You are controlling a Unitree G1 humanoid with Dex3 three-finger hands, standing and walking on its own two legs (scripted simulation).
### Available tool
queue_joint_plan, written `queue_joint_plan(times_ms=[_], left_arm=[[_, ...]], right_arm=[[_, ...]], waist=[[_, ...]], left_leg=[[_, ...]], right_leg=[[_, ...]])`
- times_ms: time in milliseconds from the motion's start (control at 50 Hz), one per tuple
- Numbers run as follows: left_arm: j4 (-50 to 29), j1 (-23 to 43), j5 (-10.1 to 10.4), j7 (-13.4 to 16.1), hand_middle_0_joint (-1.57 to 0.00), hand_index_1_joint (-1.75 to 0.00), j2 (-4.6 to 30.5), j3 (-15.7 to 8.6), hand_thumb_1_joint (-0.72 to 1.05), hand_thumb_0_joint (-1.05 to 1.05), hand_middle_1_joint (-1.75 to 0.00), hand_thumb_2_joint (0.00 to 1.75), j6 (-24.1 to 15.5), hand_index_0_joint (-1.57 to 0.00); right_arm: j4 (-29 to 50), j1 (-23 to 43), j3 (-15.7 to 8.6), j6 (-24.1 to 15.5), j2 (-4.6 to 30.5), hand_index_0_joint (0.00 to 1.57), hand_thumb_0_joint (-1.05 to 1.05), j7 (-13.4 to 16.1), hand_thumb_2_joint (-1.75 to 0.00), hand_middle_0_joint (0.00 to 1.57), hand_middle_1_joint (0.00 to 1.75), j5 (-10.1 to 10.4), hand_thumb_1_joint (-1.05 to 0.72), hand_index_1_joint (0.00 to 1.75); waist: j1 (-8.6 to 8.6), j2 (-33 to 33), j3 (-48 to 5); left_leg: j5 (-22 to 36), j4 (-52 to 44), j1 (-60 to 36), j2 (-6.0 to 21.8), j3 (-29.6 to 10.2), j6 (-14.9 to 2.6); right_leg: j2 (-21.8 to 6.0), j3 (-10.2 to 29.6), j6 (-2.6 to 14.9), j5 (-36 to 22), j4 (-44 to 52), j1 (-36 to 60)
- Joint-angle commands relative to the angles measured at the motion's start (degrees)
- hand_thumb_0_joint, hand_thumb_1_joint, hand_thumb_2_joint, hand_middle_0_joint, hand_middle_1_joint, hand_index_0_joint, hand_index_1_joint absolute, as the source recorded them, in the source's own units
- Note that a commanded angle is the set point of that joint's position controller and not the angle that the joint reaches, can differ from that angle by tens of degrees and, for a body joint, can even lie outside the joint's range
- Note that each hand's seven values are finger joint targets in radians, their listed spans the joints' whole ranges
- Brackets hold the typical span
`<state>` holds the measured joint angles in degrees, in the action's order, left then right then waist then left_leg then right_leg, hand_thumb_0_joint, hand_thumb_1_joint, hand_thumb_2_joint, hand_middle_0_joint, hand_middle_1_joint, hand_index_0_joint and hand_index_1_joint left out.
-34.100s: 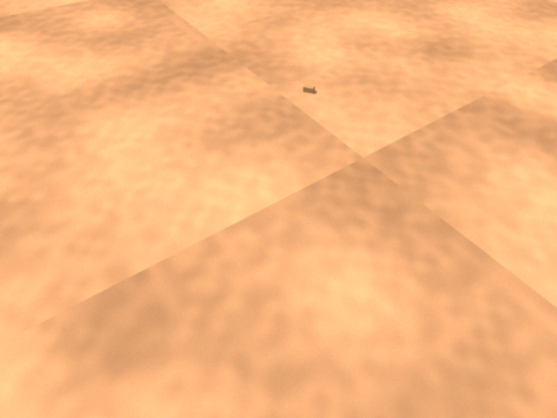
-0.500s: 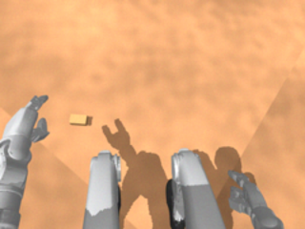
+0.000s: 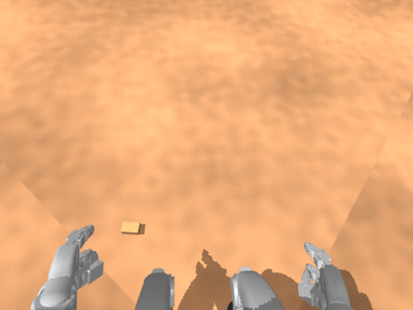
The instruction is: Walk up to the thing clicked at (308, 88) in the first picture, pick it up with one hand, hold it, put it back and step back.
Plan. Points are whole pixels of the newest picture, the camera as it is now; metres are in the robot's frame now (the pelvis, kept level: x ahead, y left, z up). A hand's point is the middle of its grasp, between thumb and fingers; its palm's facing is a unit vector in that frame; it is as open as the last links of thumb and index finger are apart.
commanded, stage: home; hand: left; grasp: from above
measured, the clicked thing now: (131, 228) +0.46 +0.27 -0.64
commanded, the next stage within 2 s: none
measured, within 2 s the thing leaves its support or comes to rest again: neither
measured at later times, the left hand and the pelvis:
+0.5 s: hand (91, 286) +0.18 +0.18 +0.01, palm faces +0.08 -0.98 -0.20, open 7.4 cm; pelvis +0.03 +0.00 +0.06, yaw +2 degrees
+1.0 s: hand (90, 282) +0.19 +0.18 +0.02, palm faces +0.06 -0.98 -0.20, open 7.4 cm; pelvis +0.03 +0.00 +0.06, yaw +1 degrees
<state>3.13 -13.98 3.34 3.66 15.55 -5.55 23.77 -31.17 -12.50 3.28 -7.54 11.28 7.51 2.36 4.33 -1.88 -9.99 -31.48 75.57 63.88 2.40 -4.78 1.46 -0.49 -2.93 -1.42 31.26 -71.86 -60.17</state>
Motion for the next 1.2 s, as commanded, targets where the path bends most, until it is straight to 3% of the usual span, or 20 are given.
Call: queue_joint_plan(times_ms=[0, 160, 320, 540, 620, 820, 960, 980, 1120, 1180], left_arm=[[-13.69, -4.02, 0.94, 0.32, -0.20, -0.30, 4.93, -2.81, 0.90, 0.00, -0.30, 0.90, -1.26, -0.20], [-20.17, -13.62, 0.41, -0.38, -0.20, -0.30, 2.38, -0.29, 0.90, 0.00, -0.30, 0.90, 0.38, -0.20], [-21.54, -13.64, -0.29, -2.03, -0.20, -0.30, 2.37, 0.50, 0.90, 0.00, -0.30, 0.90, 0.73, -0.20], [-23.03, -11.90, -1.07, -2.46, -0.20, -0.30, 3.13, 0.29, 0.90, 0.00, -0.30, 0.90, -0.25, -0.20], [-21.87, -11.85, -0.99, -2.33, -0.20, -0.30, 3.00, 0.28, 0.90, 0.00, -0.30, 0.90, -0.32, -0.20], [-21.78, -13.83, -0.62, -2.19, -0.20, -0.30, 2.75, 0.20, 0.90, 0.00, -0.30, 0.90, -0.30, -0.20], [-21.58, -13.21, -0.64, -2.38, -0.20, -0.30, 2.54, 0.65, 0.90, 0.00, -0.30, 0.90, -0.47, -0.20], [-22.05, -13.44, -0.54, -2.31, -0.20, -0.30, 2.62, 0.34, 0.90, 0.00, -0.30, 0.90, -0.53, -0.20], [-22.25, -13.01, -0.70, -2.34, -0.20, -0.30, 2.92, 0.51, 0.90, 0.00, -0.30, 0.90, -0.40, -0.20], [-21.67, -12.91, -0.63, -2.43, -0.20, -0.30, 2.86, 0.26, 0.90, 0.00, -0.30, 0.90, -0.40, -0.20]], right_arm=[[8.65, -0.68, -3.10, -4.66, 7.82, 0.20, 0.00, 2.80, -0.90, 0.20, 0.30, -0.26, -0.90, 0.30], [10.29, -1.62, -3.53, -6.79, 7.12, 0.20, 0.00, 4.05, -0.90, 0.20, 0.30, -0.93, -0.90, 0.30], [10.15, -0.85, -4.21, -8.59, 8.08, 0.20, 0.00, 4.16, -0.90, 0.20, 0.30, -1.71, -0.90, 0.30], [9.48, 0.43, -4.24, -9.91, 8.32, 0.20, 0.00, 3.66, -0.90, 0.20, 0.30, -2.12, -0.90, 0.30], [9.50, 0.97, -4.06, -10.00, 8.26, 0.20, 0.00, 3.68, -0.90, 0.20, 0.30, -2.23, -0.90, 0.30], [9.25, 0.01, -4.20, -10.09, 8.14, 0.20, 0.00, 3.79, -0.90, 0.20, 0.30, -2.21, -0.90, 0.30], [9.12, 0.10, -4.26, -10.07, 8.26, 0.20, 0.00, 3.67, -0.90, 0.20, 0.30, -2.17, -0.90, 0.30], [9.14, 0.40, -4.19, -10.03, 8.11, 0.20, 0.00, 3.69, -0.90, 0.20, 0.30, -2.14, -0.90, 0.30], [9.02, -0.22, -4.43, -9.83, 8.18, 0.20, 0.00, 3.72, -0.90, 0.20, 0.30, -2.19, -0.90, 0.30], [9.02, 0.10, -4.40, -9.95, 8.04, 0.20, 0.00, 3.68, -0.90, 0.20, 0.30, -2.29, -0.90, 0.30]], waist=[[-0.67, -3.88, -13.19], [-1.24, -1.72, -6.31], [-1.02, 1.32, -2.19], [-1.77, -0.93, -3.29], [-1.69, -0.66, -2.31], [-2.27, -0.21, -4.32], [-1.95, -1.15, -3.03], [-2.53, -1.05, -2.74], [-2.06, -1.55, -4.23], [-2.03, -0.76, -3.34]], left_leg=[[12.27, -17.84, -20.82, -1.44, 0.49, -1.80], [15.06, -24.27, -26.17, -2.03, 2.05, -1.94], [15.42, -25.62, -28.02, -2.46, 3.19, -2.33], [14.70, -26.92, -30.05, -2.39, 2.78, -1.89], [11.89, -27.45, -29.13, -2.37, 2.68, -1.99], [15.63, -26.62, -29.66, -2.29, 2.67, -1.89], [13.40, -28.08, -29.60, -1.69, 1.51, -1.59], [13.36, -27.97, -29.04, -1.81, 1.80, -1.60], [16.94, -26.94, -30.34, -1.91, 2.36, -1.62], [14.24, -26.77, -29.24, -2.16, 2.77, -1.85]], right_leg=[[1.49, -0.26, 1.76, -13.09, 16.42, 15.65], [2.02, -1.05, 1.46, -14.82, 24.32, 22.65], [1.46, -1.09, 0.64, -15.32, 27.24, 24.20], [1.33, -1.32, 0.92, -14.39, 26.72, 25.41], [1.42, -1.41, 0.86, -11.85, 27.20, 24.98], [1.49, -1.39, 0.92, -15.15, 26.45, 26.27], [1.85, -1.99, 1.11, -12.73, 25.86, 24.79], [1.76, -1.94, 1.14, -12.64, 26.23, 25.25], [1.64, -1.55, 1.15, -15.64, 25.88, 25.48], [1.39, -1.14, 0.87, -13.76, 26.79, 25.53]])
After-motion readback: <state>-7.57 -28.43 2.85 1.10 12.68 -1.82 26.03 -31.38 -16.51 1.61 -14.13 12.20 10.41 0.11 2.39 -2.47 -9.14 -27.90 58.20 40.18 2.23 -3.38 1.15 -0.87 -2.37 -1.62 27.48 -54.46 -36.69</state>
